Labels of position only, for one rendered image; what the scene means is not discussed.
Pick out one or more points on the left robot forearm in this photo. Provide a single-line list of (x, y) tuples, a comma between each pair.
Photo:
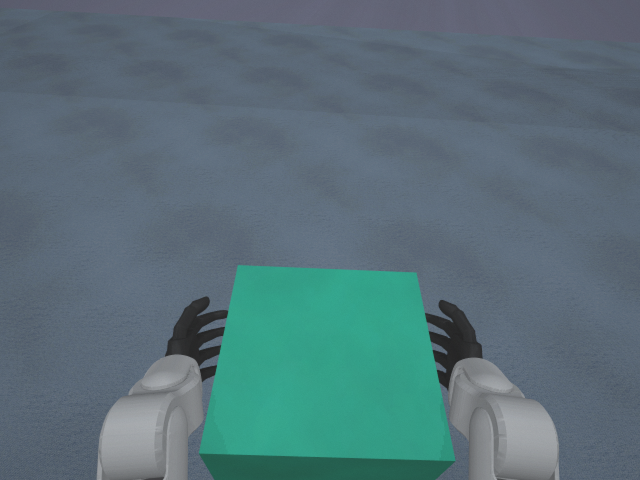
[(145, 434)]

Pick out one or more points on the carton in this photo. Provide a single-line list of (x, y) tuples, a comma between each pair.
[(326, 374)]

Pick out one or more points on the right robot hand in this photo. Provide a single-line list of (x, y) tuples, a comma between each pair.
[(462, 343)]

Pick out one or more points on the left robot hand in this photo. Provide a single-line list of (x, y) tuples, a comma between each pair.
[(186, 342)]

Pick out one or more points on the right robot forearm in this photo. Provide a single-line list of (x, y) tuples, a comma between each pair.
[(510, 437)]

